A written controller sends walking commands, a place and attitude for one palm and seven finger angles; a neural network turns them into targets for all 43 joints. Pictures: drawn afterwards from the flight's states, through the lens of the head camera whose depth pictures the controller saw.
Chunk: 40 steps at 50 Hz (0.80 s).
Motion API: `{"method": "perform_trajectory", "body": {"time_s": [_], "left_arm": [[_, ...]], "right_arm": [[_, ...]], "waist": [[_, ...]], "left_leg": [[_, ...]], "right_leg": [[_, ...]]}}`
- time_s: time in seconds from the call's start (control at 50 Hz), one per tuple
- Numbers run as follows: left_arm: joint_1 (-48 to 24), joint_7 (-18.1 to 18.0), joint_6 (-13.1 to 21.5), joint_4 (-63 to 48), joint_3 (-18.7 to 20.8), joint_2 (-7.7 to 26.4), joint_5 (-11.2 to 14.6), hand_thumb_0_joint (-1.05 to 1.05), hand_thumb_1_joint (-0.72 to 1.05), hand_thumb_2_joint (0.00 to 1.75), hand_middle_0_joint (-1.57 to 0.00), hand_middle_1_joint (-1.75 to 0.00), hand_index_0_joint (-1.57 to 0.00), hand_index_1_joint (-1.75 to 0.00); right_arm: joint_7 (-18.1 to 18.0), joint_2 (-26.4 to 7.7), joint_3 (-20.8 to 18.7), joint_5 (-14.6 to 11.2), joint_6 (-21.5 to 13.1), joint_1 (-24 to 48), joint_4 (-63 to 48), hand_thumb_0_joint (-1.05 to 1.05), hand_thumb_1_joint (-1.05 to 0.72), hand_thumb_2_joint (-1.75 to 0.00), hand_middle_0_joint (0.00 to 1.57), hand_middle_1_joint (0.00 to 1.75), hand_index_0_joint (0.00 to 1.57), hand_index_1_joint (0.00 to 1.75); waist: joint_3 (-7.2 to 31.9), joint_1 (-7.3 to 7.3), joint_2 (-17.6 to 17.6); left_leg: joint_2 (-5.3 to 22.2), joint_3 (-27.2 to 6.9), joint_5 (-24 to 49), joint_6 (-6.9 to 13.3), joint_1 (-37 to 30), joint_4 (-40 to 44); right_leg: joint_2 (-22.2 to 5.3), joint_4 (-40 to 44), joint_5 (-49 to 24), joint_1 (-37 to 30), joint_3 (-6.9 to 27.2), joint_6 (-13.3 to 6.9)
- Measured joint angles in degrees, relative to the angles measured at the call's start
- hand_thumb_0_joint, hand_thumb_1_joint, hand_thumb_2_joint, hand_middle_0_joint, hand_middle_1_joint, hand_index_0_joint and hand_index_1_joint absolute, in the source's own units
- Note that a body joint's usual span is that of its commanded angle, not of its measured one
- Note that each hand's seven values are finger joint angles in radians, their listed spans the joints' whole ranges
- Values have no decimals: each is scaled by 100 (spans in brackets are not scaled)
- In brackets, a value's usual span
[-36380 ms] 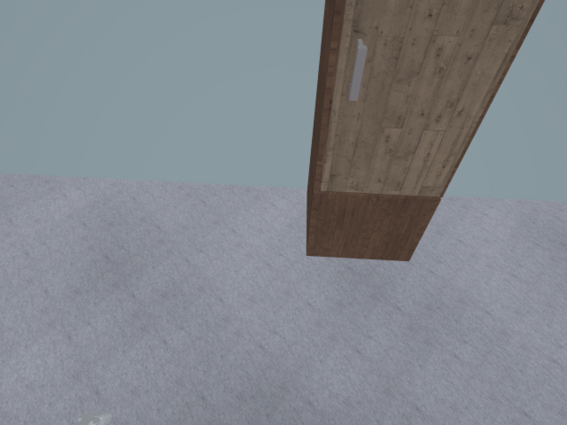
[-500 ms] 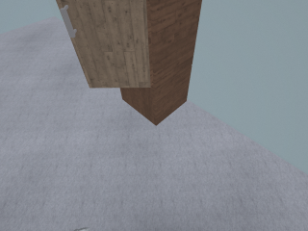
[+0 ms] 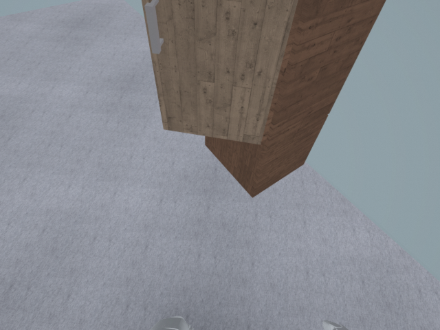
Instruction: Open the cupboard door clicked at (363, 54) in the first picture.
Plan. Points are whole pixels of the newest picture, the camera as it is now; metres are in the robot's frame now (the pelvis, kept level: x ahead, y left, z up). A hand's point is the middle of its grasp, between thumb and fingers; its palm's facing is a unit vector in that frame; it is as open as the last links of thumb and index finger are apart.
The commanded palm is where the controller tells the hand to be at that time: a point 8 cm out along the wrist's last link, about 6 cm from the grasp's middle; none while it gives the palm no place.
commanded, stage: take the last steps up to it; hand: left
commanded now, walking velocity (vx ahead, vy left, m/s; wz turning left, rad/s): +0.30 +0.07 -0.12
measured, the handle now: (155, 26) +0.81 +0.27 +0.11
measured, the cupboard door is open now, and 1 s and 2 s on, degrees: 44 44 44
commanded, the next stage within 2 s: come to a stop and stand still in 0.34 s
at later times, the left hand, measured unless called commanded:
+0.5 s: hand (157, 246) +0.29 +0.18 -0.14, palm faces -0.06 -0.98 -0.20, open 7.3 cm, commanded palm none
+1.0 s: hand (131, 249) +0.29 +0.24 -0.16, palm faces -0.06 -0.97 -0.23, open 7.3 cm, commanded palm none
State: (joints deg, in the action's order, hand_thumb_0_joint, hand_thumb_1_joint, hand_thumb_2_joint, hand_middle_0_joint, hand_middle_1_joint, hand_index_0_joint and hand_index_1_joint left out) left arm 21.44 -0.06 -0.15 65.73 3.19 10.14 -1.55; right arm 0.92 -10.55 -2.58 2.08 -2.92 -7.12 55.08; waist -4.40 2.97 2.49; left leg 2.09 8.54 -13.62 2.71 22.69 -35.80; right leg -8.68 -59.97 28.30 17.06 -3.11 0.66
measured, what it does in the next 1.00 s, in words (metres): walks ahead: right foot, then left foot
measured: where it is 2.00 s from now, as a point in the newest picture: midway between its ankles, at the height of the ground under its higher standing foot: outside the picture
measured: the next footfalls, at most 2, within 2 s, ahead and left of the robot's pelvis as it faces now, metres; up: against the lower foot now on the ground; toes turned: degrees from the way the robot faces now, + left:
right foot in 0.36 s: +0.23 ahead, -0.09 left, +0.00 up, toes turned -10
left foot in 0.68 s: +0.34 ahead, +0.15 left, +0.00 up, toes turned +0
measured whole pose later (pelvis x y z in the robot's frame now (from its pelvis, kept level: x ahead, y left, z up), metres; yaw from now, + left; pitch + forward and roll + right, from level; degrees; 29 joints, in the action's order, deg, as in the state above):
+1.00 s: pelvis +0.21 +0.04 +0.01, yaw -6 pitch +1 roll -2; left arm 11.1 -0.9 -3.9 56.6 3.4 11.9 -1.2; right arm -1.7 -10.7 -2.7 2.0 1.3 -6.2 55.6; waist -3.9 0.2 -0.8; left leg 4.4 4.5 -8.2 1.0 22.1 -29.2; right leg -0.8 -48.3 28.8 19.1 -1.4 1.5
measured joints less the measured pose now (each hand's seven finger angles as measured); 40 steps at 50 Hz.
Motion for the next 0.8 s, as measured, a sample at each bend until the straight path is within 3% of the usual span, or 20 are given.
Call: {"method": "perform_trajectory", "body": {"time_s": [0.04,0.1,0.22,0.34,0.38,0.42,0.46,0.5,0.58,0.64,0.68,0.74,0.8], "left_arm": [[-215,17,-9,-76,19,19,-12,1,91,90,-20,-29,-20,-30],[-528,30,31,-308,33,3,-24,1,91,90,-20,-29,-20,-30],[-1180,58,54,-741,21,-54,-29,0,92,90,-19,-29,-20,-30],[-1604,74,104,-1004,-36,-82,-33,0,91,90,-19,-29,-20,-30],[-1641,67,228,-1045,-51,-93,-39,0,91,90,-19,-29,-20,-30],[-1621,37,346,-1049,-82,-133,5,0,91,90,-20,-29,-20,-30],[-1484,-21,372,-1018,-102,-177,39,0,91,90,-20,-29,-20,-30],[-1297,-69,360,-912,-126,-217,51,0,91,90,-20,-29,-20,-30],[-1087,-188,282,-719,-50,-51,59,-2,95,90,-20,-30,-21,-30],[-983,-192,120,-587,-68,25,41,-2,95,90,-20,-30,-21,-30],[-875,-195,-1,-569,-66,36,53,-1,94,90,-20,-30,-21,-30],[-846,-243,-192,-594,-42,163,87,-1,93,90,-20,-30,-20,-30],[-940,-252,-309,-621,5,217,94,0,92,90,-20,-29,-20,-30]], "right_arm": [[-69,104,40,-1,-21,-87,34,0,-91,-90,20,30,20,30],[-183,171,-25,-47,-104,-311,124,-1,-93,-90,20,30,20,30],[-152,39,3,-7,-73,-855,428,-1,-94,-90,20,30,20,30],[-129,58,64,18,56,-1380,797,0,-92,-90,20,30,20,30],[-118,79,82,-30,97,-1508,921,0,-91,-90,20,30,20,30],[-106,90,84,-71,191,-1452,1007,0,-91,-90,20,30,20,30],[-108,102,68,-90,267,-1331,1014,0,-91,-90,20,30,20,30],[-118,113,67,-100,303,-1169,947,1,-91,-90,20,30,20,30],[-139,196,91,-145,330,-834,735,1,-91,-90,20,30,20,30],[-182,151,60,-134,403,-599,632,1,-92,-90,20,30,20,30],[-174,50,25,-124,407,-534,541,1,-93,-90,20,30,20,30],[-219,80,16,-76,409,-348,436,1,-93,-90,20,30,20,30],[-292,100,40,-38,403,-153,252,1,-92,-90,20,30,20,30]], "waist": [[23,-9,3],[98,-56,-24],[192,-238,-108],[140,-429,-212],[102,-446,-297],[-4,-469,-378],[-39,-458,-383],[-17,-455,-366],[34,-393,-250],[17,-335,-228],[44,-300,-302],[33,-240,-98],[-23,-242,-90]], "left_leg": [[-80,105,-32,17,-285,309],[-226,236,71,92,-762,924],[-433,335,43,130,-1547,1679],[-415,378,-587,-3,-1968,1383],[-255,334,-1022,-85,-1808,632],[-180,-7,-1520,-205,-1219,-957],[-159,-277,-1474,-295,-615,-2092],[-49,-408,-1203,-400,-188,-2254],[89,-554,-730,-559,99,-1077],[65,-574,-225,-580,-23,-164],[115,-554,674,-454,-205,356],[22,-419,72,-136,-154,59],[40,-407,50,-91,-113,134]], "right_leg": [[106,-771,-396,610,9,-82],[189,-750,-805,1192,-89,-76],[256,898,-1348,1356,-216,-53],[419,2331,-1553,680,-264,-166],[538,2574,-1508,385,-313,-284],[608,2466,-1266,255,-379,-353],[647,2713,-1277,10,-382,-319],[684,3109,-1402,-246,-363,-284],[669,3544,-1487,-564,-308,-214],[632,3351,-1270,-653,-271,-92],[662,2973,-987,-609,-276,11],[628,1763,29,-176,-12,30],[865,167,500,424,271,46]]}}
